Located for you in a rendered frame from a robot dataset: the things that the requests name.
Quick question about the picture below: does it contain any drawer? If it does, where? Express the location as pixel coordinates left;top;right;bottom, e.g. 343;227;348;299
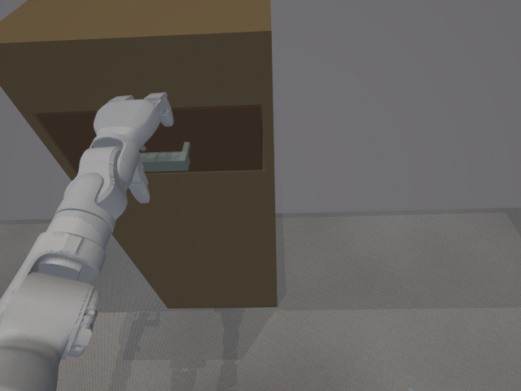
37;104;263;174

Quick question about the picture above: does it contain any left robot hand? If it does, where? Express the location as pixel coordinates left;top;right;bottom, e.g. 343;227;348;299
94;92;173;204

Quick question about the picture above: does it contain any robot left forearm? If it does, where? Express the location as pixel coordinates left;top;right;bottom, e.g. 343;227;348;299
0;133;140;325

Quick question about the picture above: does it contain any cabinet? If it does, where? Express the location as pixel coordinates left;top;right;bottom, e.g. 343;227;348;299
0;0;278;309

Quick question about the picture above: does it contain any handle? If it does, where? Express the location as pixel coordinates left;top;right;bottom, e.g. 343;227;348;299
140;142;190;172

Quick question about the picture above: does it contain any left robot upper arm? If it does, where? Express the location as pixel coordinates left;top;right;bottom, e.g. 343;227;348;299
0;271;101;391

